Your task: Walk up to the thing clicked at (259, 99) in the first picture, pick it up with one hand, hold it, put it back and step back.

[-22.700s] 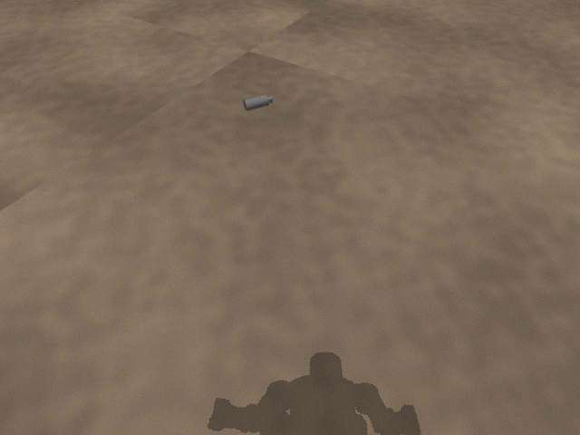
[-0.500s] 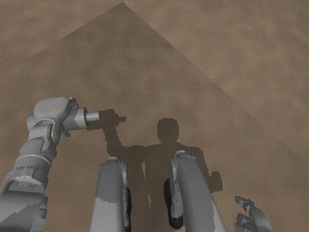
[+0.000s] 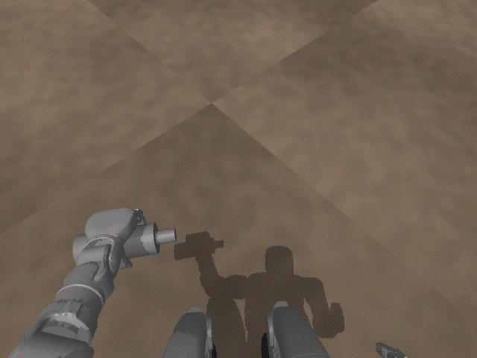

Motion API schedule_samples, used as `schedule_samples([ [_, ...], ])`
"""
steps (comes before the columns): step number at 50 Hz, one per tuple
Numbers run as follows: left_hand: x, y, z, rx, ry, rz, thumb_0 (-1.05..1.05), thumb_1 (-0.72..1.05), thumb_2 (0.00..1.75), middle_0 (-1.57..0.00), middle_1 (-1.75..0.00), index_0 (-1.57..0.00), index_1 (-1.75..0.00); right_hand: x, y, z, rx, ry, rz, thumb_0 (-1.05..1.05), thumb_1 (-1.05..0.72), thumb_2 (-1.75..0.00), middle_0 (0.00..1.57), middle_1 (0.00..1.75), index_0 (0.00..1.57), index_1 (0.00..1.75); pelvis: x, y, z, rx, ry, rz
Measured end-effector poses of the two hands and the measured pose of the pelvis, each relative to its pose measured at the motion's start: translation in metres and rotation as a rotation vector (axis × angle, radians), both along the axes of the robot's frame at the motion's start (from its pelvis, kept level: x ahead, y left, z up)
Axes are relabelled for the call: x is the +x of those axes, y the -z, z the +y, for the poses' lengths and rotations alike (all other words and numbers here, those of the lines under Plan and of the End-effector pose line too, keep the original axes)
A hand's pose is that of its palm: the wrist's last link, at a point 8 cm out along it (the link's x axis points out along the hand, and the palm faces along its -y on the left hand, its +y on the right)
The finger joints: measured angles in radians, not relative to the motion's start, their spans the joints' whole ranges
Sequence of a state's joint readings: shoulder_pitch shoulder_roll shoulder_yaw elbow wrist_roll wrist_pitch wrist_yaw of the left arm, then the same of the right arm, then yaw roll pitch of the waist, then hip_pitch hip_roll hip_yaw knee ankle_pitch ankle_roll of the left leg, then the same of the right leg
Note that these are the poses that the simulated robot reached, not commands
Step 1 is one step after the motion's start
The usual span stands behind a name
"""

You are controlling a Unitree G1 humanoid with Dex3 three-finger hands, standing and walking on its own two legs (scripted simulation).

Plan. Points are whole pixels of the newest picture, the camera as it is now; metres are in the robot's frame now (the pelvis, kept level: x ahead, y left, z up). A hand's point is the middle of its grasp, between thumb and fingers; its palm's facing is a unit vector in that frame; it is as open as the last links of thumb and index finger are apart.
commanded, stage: lift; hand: left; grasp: from above
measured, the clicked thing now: (128, 242) +0.35 +0.22 -0.12
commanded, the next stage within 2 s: hold in 0.38 s
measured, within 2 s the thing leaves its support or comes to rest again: neither
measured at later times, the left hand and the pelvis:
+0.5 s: hand (111, 225) +0.34 +0.22 -0.02, palm faces -0.47 -0.11 -0.88, open 9.2 cm; pelvis +0.04 +0.00 +0.07, yaw +0 degrees
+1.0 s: hand (105, 218) +0.34 +0.22 +0.02, palm faces -0.47 -0.08 -0.88, open 9.2 cm; pelvis +0.05 +0.00 +0.09, yaw +0 degrees
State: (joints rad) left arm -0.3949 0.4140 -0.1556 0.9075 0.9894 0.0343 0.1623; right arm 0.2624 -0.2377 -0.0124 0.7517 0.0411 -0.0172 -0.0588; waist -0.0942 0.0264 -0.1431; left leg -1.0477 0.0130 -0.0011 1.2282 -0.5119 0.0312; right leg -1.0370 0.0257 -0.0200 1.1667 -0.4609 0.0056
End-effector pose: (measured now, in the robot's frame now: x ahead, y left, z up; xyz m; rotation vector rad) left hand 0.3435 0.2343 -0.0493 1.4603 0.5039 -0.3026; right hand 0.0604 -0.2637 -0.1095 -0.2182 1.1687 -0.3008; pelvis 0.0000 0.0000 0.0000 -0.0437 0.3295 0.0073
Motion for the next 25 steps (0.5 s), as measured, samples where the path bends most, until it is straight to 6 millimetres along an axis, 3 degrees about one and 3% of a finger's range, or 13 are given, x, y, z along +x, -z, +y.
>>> schedule_samples([
  [11, 0.004, -0.044, -0.006, -0.002, -0.007, -0.017, 0.00, 0.10, 0.48, -0.76, -0.51, -0.76, -0.49, 0.017, -0.038, 0.000, 0.016, -0.008, -0.011, 0.01, -0.90, -0.90, 0.20, 0.30, 0.20, 0.30, 0.018, -0.040, 0.000, 0.012, 0.004, -0.071],
  [25, 0.008, -0.084, -0.007, -0.005, -0.015, -0.023, 0.00, 0.10, 0.48, -0.75, -0.53, -0.75, -0.51, 0.049, -0.069, -0.002, 0.033, -0.019, -0.060, 0.01, -0.90, -0.89, 0.20, 0.30, 0.20, 0.30, 0.036, -0.071, -0.002, 0.022, -0.001, -0.142],
])
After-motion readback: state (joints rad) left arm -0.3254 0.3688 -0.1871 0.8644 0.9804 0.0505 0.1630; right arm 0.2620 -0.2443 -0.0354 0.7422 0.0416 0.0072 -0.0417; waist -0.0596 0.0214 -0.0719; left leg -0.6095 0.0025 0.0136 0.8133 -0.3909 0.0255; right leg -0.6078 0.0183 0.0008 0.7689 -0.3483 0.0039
